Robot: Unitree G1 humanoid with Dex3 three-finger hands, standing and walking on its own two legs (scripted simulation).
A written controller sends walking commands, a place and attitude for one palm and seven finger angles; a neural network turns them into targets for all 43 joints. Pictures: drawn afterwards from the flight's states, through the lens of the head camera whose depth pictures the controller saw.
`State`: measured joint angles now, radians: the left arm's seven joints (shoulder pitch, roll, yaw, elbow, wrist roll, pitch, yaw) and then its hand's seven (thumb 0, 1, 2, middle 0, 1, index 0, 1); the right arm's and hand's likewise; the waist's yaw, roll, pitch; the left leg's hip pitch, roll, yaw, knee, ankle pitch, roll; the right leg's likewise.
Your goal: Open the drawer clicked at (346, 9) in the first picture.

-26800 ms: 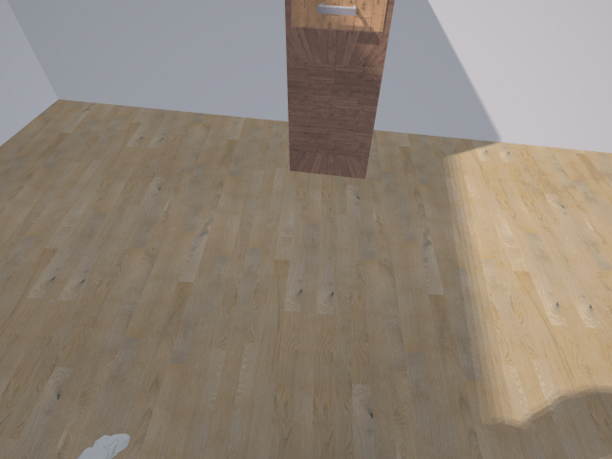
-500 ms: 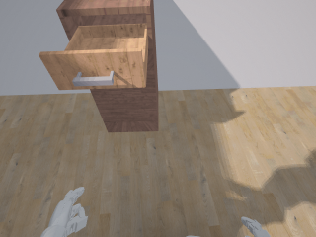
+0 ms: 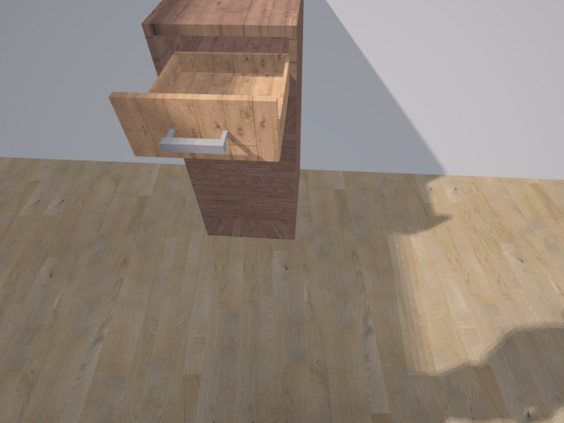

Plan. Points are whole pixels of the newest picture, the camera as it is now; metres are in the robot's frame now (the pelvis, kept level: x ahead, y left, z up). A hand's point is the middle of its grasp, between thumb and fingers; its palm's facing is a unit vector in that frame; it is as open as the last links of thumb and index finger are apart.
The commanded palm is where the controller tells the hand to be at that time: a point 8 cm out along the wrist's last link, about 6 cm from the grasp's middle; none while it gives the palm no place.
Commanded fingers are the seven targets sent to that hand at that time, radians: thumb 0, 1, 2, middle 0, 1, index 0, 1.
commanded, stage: let the arm hang, fingers relaxed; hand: left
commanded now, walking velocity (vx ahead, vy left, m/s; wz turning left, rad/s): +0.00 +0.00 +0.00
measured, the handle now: (195, 139) +0.65 +0.24 +0.02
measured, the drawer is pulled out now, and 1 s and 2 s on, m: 0.29 0.29 0.29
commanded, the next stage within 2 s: look to check the result in 0.40 s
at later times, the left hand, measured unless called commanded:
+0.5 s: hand out of the picture +0.10 +0.23 -0.16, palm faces -0.03 -0.95 -0.31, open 7.4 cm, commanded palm none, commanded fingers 0.00 0.90 0.90 -0.20 -0.30 -0.20 -0.30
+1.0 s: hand out of the picture +0.12 +0.25 -0.15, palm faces -0.03 -0.94 -0.35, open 7.4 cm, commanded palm none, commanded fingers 0.00 0.90 0.90 -0.20 -0.30 -0.20 -0.30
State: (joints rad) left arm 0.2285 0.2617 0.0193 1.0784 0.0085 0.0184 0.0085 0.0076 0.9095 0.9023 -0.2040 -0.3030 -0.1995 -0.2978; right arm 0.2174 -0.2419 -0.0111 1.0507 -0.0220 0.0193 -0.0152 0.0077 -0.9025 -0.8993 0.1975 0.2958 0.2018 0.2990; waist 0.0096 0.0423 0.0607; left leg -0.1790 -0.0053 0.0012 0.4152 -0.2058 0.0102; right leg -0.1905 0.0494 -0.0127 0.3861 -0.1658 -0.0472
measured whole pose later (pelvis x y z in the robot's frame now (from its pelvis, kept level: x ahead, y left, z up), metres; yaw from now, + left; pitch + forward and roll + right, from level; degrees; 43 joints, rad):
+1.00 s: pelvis +0.03 +0.00 +0.01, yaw -1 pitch -2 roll +0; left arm 0.09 0.33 0.02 1.11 0.01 -0.01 0.00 0.01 0.90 0.90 -0.21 -0.30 -0.20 -0.30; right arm 0.10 -0.34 -0.01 1.10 -0.02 0.00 -0.01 0.01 -0.90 -0.90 0.20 0.30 0.20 0.30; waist -0.01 0.02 0.07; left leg -0.09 -0.01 0.02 0.31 -0.19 0.01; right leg -0.12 0.05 0.01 0.31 -0.16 -0.05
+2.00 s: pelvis +0.04 +0.00 +0.01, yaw -1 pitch -1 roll +0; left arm 0.08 0.34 0.01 1.11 0.01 -0.02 0.00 0.01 0.90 0.90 -0.21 -0.30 -0.20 -0.30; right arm 0.11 -0.34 -0.01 1.11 -0.02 0.00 -0.01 0.01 -0.90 -0.90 0.20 0.30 0.20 0.30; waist -0.01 0.00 0.07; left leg -0.07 0.00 0.02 0.29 -0.20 0.01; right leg -0.10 0.05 0.02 0.29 -0.17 -0.04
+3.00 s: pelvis +0.04 +0.01 +0.01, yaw -1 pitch -2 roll +0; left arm 0.08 0.34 0.01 1.11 0.01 -0.02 0.00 0.01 0.90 0.90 -0.21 -0.30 -0.20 -0.30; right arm 0.10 -0.34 -0.01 1.11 -0.02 0.00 -0.01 0.01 -0.90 -0.90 0.20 0.30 0.20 0.30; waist -0.01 0.00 0.08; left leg -0.06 -0.01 0.03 0.29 -0.20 0.01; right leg -0.10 0.05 0.02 0.29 -0.17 -0.04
